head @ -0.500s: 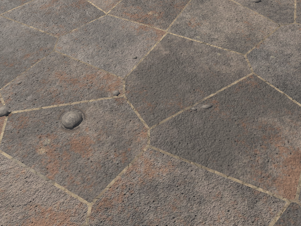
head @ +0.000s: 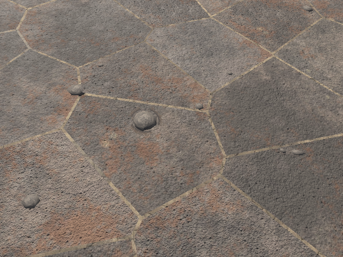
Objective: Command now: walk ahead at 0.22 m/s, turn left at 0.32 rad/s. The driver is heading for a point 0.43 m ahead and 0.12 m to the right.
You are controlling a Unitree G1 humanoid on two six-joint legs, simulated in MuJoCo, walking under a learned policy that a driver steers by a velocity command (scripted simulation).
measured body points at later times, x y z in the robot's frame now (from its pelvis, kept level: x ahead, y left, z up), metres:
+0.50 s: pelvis +0.17 -0.06 +0.00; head +0.19 -0.07 +0.45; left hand +0.29 +0.23 -0.10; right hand +0.25 -0.34 -0.13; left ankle +0.06 +0.09 -0.66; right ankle +0.20 -0.15 -0.74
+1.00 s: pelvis +0.37 -0.03 -0.01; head +0.40 -0.02 +0.44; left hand +0.44 +0.25 -0.14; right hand +0.55 -0.27 -0.11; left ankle +0.47 +0.06 -0.74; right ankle +0.29 -0.17 -0.69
